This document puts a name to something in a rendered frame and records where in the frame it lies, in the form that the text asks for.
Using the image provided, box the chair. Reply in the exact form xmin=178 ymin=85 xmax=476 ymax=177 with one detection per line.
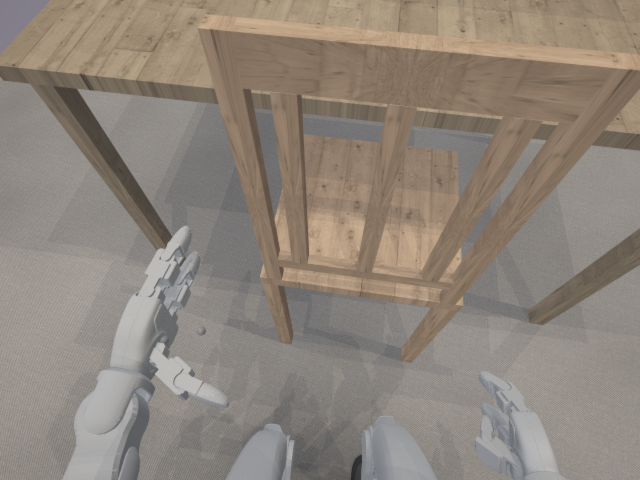
xmin=198 ymin=14 xmax=640 ymax=363

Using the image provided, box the right robot hand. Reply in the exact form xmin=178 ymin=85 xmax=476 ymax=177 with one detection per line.
xmin=475 ymin=371 xmax=561 ymax=480

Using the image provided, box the robot left shin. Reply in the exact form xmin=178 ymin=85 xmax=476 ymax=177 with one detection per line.
xmin=263 ymin=424 xmax=283 ymax=433

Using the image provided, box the left robot thigh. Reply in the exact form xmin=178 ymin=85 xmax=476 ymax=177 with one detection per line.
xmin=225 ymin=430 xmax=295 ymax=480

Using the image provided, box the table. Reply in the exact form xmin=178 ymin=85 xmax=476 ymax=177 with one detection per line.
xmin=0 ymin=0 xmax=640 ymax=325

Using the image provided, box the left robot forearm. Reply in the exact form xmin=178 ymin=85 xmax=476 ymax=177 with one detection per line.
xmin=62 ymin=368 xmax=155 ymax=480

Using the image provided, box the left robot hand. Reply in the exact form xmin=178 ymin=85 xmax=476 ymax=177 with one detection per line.
xmin=110 ymin=226 xmax=229 ymax=408

